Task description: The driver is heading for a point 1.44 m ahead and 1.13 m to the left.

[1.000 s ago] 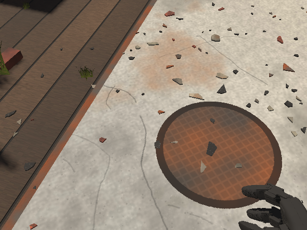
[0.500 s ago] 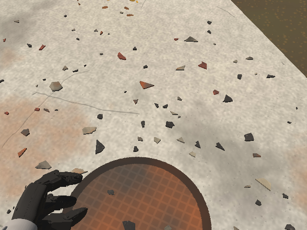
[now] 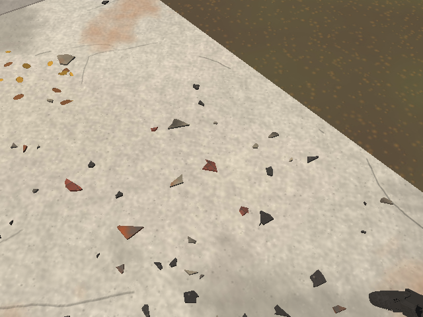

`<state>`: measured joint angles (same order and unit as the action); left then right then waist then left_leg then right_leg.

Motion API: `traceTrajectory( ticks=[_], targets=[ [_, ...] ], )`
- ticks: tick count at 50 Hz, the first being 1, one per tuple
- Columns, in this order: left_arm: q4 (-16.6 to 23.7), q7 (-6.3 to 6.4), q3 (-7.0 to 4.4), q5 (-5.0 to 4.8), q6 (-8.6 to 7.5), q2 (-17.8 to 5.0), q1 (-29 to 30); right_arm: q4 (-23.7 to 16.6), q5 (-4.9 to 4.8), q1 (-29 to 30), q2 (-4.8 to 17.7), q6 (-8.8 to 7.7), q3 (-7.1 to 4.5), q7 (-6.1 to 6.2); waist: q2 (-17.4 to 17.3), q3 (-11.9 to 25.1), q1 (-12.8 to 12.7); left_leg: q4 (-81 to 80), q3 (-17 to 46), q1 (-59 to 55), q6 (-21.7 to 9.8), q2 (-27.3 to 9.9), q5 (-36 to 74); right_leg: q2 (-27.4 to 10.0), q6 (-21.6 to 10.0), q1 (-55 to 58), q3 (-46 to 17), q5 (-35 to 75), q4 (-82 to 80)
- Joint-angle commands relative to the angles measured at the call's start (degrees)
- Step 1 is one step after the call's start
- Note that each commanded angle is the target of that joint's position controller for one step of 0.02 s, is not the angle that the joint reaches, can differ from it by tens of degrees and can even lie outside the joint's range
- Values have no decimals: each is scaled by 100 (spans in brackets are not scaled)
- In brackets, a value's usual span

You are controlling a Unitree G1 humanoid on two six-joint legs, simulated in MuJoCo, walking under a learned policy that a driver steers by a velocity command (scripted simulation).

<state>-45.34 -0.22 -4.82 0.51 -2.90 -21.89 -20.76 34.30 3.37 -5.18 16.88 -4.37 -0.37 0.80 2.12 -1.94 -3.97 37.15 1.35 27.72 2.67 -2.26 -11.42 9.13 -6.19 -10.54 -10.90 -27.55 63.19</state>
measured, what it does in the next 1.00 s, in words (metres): walks ahead, turning left: right foot, then left foot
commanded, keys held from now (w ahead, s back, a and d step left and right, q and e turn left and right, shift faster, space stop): shift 0.40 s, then q+shift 0.60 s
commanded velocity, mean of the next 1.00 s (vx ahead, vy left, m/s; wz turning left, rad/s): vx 0.17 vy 0.00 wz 0.22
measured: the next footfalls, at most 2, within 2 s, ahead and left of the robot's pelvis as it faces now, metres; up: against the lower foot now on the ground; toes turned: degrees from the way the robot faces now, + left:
right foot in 0.32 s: +0.37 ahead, -0.10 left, +0.00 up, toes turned -4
left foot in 0.72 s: +0.31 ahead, +0.15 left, +0.00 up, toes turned +7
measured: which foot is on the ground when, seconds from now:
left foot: down 0.00-0.32, up 0.34-0.70, down 0.72-1.00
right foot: up 0.00-0.30, down 0.32-0.72, up 0.74-1.00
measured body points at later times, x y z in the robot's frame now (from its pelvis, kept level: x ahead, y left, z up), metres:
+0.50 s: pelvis +0.25 +0.01 +0.01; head +0.29 -0.01 +0.46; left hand +0.46 +0.22 -0.08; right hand +0.34 -0.28 -0.11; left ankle +0.23 +0.17 -0.67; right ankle +0.33 -0.09 -0.71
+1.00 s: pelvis +0.27 +0.06 +0.03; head +0.31 +0.11 +0.48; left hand +0.38 +0.39 -0.08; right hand +0.47 -0.19 -0.05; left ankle +0.27 +0.14 -0.71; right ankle +0.36 -0.10 -0.65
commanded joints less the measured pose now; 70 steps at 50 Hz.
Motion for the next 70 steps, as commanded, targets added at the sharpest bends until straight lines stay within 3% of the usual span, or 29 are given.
traceTrajectory(
  ticks=[1,2,3,4,6,9,15,16,17,18,20,21,24,26,34,36,37,38,39,41,49,59,60,61,62,63,64,66,70],
  targets=[
    [614,2,88,162,-30,-217,467,165,-53,-1345,680,-1,-347,-40,-637,706,733,-1524,2733,-3323,-1298,-1896,1605,-647,186,-3152,473,599,1602],
    [676,-54,91,165,17,-124,683,291,-60,-1369,531,-18,-287,-68,-568,526,681,-1456,1979,-2938,-1204,-1638,2744,-715,255,-3035,463,524,1358],
    [900,-23,79,-401,-12,-52,812,211,-364,-1055,531,-154,-343,-39,-1216,370,614,-1608,1427,-2865,-1131,-1320,3293,-1009,390,-3051,377,417,1182],
    [955,-26,113,-439,18,-50,892,327,-418,-978,469,-228,-324,-38,-1175,369,513,-1702,1283,-2741,-1126,-1289,3379,-1056,428,-3017,362,416,796],
    [1065,-36,186,-243,77,139,1130,436,-450,-781,582,-261,-371,-30,-761,163,361,-1926,894,-2203,-1220,-1309,3811,-1016,550,-2782,544,460,-331],
    [1072,-193,306,-118,-1,295,1317,462,-487,-476,1048,-194,-514,55,-879,441,297,-2175,25,-1496,-1116,-922,3673,-915,579,-1407,958,2241,-2293],
    [816,-191,28,73,-17,-259,981,751,-567,-824,1064,-170,-514,65,-434,835,-85,-598,-407,-1699,-683,-659,3511,-619,57,449,1040,3661,-3628],
    [816,-93,-74,113,10,-650,748,694,-414,-1016,906,-160,-440,65,150,1139,-117,635,-659,-1136,-387,-277,2197,-1260,-209,1268,424,5989,-3442],
    [939,-13,49,301,52,-653,814,710,-292,-1895,392,-119,-217,-19,1349,2052,309,2869,-372,184,22,307,-2609,-3088,-1518,2643,-1673,8399,-3225],
    [884,-59,183,152,73,-123,744,940,-398,-2082,697,-32,-239,-98,886,2846,162,3287,551,56,52,92,-2934,-3116,-1769,2582,-1920,7809,-3263],
    [845,-117,204,-76,81,42,1338,784,-453,-1229,864,126,-298,-46,221,1672,224,2997,350,524,138,-193,-2550,-2504,-1282,1529,-1183,6083,-3627],
    [817,-99,265,-42,73,205,1573,840,-421,-1101,792,212,-297,34,-19,1379,325,2664,421,337,189,-319,-2373,-2465,-1107,907,-952,5588,-3782],
    [691,-29,142,164,132,-53,2050,960,-430,-1351,573,456,-259,112,400,1056,686,1598,77,-904,287,-215,-1815,-2188,-890,-629,-105,4915,-4217],
    [656,113,13,122,217,-310,1960,902,-429,-1257,676,517,-311,141,446,1154,592,1699,-126,-883,267,-111,-1355,-2334,-984,-588,8,4494,-4352],
    [490,364,-91,-105,355,-186,2160,642,-411,-994,608,693,-422,-47,460,831,751,397,-410,-1235,-304,-200,-651,-2509,-468,-522,794,2713,-4217],
    [344,354,-102,-214,420,48,1873,761,-327,-1329,803,676,-552,-100,-347,510,786,-1005,72,-1793,-720,-154,256,-1932,223,-1076,1495,1457,-2893],
    [482,339,-86,-13,460,234,1656,542,-308,-1258,1601,644,-725,-14,-2197,78,472,-1667,2527,-2111,-1486,-1622,1925,-945,902,-2661,1948,-472,-1171],
    [794,354,-103,109,404,121,2553,390,-91,-1317,1703,517,-703,-42,-2055,226,876,-2207,3477,-1793,-2160,-1902,1719,-456,861,-3178,866,-1041,-194],
    [798,352,-150,5,379,4,2553,336,-40,-1039,1555,400,-697,-51,-1524,233,669,-2211,3047,-1814,-1964,-1636,1213,-623,743,-3256,520,-552,144],
    [512,405,-228,-11,382,-134,2159,182,-347,-485,1247,373,-673,29,-878,367,384,-1909,2346,-1944,-1360,-1166,1023,-814,737,-3177,419,364,42],
    [562,284,-128,-104,200,136,2341,-111,-451,-841,1139,574,-716,273,-1043,798,513,-1553,2534,-2481,-1285,-639,1426,-437,1077,-2702,194,1035,-1392],
    [432,53,-238,-182,-11,-195,1808,-601,-521,-314,1188,741,-806,189,-1356,833,379,-1158,3471,-1910,-1077,-163,1595,-416,918,-732,178,1413,-3873],
    [358,54,-282,-178,-13,-252,1590,-652,-555,-215,1109,750,-773,176,-1195,850,279,-948,3341,-1567,-908,69,1014,-639,835,-99,226,2071,-4503],
    [387,76,-322,-136,34,-435,1599,-585,-516,-644,792,769,-685,149,-398,1116,520,-183,2804,-1004,-666,526,-1009,-1528,477,757,-411,2394,-4591],
    [511,111,-325,13,122,-751,1812,-626,-488,-1084,622,748,-627,117,1079,1001,877,972,1667,154,-378,1380,-2710,-2625,-293,1179,-1628,3653,-4485],
    [547,104,-321,173,113,-571,1801,-672,-456,-978,1197,681,-789,76,1195,761,743,2203,1324,702,-91,953,-2548,-3230,-850,712,-2097,3654,-4666],
    [666,144,-247,116,111,-286,2031,-564,-464,-898,1499,678,-878,56,776,583,725,2669,1125,708,22,623,-2066,-2942,-791,490,-1499,3185,-4635],
    [759,271,-145,-10,188,-17,2238,-426,-440,-913,1317,773,-858,56,439,374,664,3279,868,844,149,439,-1311,-2290,-445,316,-519,2427,-4564],
    [678,386,-132,56,302,-192,1758,-739,-540,-469,879,749,-657,-16,561,239,283,3041,154,1331,349,-22,-876,-2259,-631,685,306,3071,-4710]
  ],
)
